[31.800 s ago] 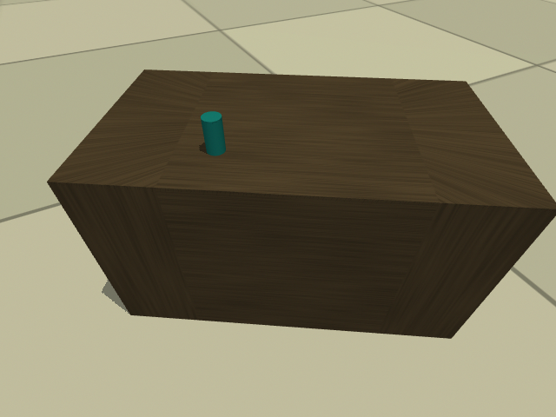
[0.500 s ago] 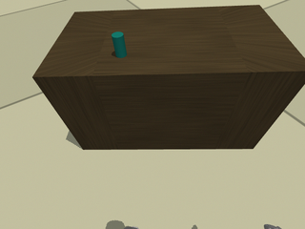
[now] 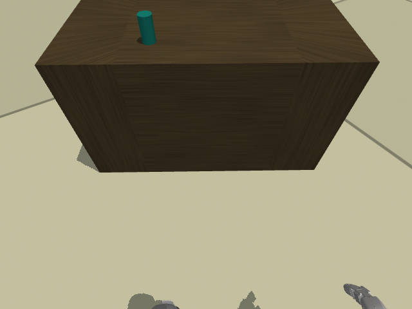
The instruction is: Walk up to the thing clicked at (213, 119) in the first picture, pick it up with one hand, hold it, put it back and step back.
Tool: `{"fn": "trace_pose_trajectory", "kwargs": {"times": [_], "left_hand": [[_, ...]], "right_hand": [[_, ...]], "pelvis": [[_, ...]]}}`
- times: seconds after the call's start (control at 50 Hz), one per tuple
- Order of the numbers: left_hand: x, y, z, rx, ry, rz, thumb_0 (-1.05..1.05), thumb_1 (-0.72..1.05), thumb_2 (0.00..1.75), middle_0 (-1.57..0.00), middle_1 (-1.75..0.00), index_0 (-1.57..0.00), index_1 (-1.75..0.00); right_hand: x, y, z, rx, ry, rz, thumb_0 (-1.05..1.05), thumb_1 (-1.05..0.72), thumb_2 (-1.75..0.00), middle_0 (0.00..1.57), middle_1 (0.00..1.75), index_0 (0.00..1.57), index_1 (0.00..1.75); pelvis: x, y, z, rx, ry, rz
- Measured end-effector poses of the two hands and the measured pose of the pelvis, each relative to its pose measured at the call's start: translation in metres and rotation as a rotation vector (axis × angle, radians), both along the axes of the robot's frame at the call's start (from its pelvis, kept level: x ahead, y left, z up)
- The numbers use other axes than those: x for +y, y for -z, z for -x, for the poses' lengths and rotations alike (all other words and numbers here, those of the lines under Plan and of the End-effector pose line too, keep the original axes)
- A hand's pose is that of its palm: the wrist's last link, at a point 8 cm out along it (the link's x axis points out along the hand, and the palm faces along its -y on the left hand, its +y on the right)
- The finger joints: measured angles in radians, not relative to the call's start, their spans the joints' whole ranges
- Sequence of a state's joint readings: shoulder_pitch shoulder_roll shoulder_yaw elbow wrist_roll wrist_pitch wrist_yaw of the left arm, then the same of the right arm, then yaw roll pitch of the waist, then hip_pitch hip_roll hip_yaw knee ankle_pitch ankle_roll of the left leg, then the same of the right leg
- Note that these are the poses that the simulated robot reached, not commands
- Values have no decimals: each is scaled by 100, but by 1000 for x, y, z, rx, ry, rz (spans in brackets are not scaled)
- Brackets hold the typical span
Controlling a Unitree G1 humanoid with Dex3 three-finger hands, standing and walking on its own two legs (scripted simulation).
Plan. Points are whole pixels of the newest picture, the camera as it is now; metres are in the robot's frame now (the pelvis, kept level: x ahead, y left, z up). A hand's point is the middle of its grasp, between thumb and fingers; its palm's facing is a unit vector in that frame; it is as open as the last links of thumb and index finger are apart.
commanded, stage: step back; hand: left
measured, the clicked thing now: (146, 28) +1.08 +0.28 +0.00
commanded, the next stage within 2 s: stand in 1.20 s
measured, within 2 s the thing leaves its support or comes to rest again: neither
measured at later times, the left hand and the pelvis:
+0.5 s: hand out of the picture -0.03 +0.29 -0.13, palm faces +0.12 -0.91 -0.40, open 7.4 cm; pelvis -0.06 +0.00 +0.01, yaw +6 degrees
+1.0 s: hand out of the picture +0.02 +0.30 -0.14, palm faces +0.14 -0.92 -0.38, open 7.4 cm; pelvis -0.02 +0.03 +0.01, yaw +7 degrees
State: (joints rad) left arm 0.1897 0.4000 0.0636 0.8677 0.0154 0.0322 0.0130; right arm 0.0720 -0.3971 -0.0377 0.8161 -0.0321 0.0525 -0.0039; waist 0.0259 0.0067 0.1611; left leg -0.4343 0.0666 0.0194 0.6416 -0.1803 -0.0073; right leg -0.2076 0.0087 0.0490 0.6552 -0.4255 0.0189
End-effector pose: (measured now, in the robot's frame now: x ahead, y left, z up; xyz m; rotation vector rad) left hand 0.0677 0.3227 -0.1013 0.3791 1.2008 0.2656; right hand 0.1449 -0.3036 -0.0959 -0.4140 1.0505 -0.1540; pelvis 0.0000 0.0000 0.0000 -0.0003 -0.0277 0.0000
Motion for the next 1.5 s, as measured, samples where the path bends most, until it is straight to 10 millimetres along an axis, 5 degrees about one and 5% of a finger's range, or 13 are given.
{"fn": "trace_pose_trajectory", "kwargs": {"times": [0.14, 0.28, 0.38, 0.54, 0.74, 1.0, 1.2, 1.34, 1.5], "left_hand": [[-21, -24, 70, 37, -40, -31, 1, 90, 89, -21, -30, -21, -30], [-10, -36, 89, -36, -60, -64, 1, 89, 89, -21, -30, -21, -30], [8, -23, 103, -79, -101, -45, 1, 89, 89, -21, -30, -21, -30], [0, -11, 109, -32, -104, 34, 1, 90, 89, -21, -30, -21, -30], [-21, -11, 99, -51, -131, 41, 1, 90, 89, -21, -30, -21, -30], [22, 0, 66, -22, -148, 48, 1, 90, 89, -21, -30, -21, -30], [23, -8, 35, -51, -103, 42, 1, 90, 89, -21, -30, -21, -30], [9, -14, 29, -55, -81, 72, 1, 90, 89, -21, -30, -21, -30], [-3, -15, 36, -41, -67, 94, 1, 90, 89, -21, -30, -21, -30]], "right_hand": [[-16, 11, 61, 72, 51, -55, 1, -91, -90, 20, 30, 21, 30], [-21, 23, 123, 201, 30, -38, 1, -91, -90, 20, 30, 20, 30], [-6, 22, 139, 244, -4, -23, 1, -91, -90, 20, 30, 20, 30], [5, 1, 128, 136, 3, -39, 1, -91, -90, 20, 30, 21, 30], [0, 6, 80, 124, -28, -34, 1, -91, -90, 20, 30, 21, 30], [47, 7, 47, 126, -49, -32, 1, -91, -90, 20, 30, 21, 30], [58, 2, 19, 64, -31, -65, 1, -91, -90, 20, 30, 21, 30], [53, -7, 19, 44, -28, -78, 1, -91, -90, 20, 30, 21, 30], [40, -11, 43, 78, 0, -68, 1, -91, -90, 20, 30, 21, 30]], "pelvis": [[-15, -12, 33, -11, -7, -34], [-13, -11, 57, 6, -77, -13], [-5, -6, 68, -15, -120, -28], [-3, -14, 62, -15, -103, -11], [-8, -14, 44, -16, -124, 3], [26, -11, 23, -4, -128, 2], [27, -16, 18, -5, -111, 7], [25, -24, 18, -20, -108, 1], [20, -29, 24, -32, -108, -1]]}}
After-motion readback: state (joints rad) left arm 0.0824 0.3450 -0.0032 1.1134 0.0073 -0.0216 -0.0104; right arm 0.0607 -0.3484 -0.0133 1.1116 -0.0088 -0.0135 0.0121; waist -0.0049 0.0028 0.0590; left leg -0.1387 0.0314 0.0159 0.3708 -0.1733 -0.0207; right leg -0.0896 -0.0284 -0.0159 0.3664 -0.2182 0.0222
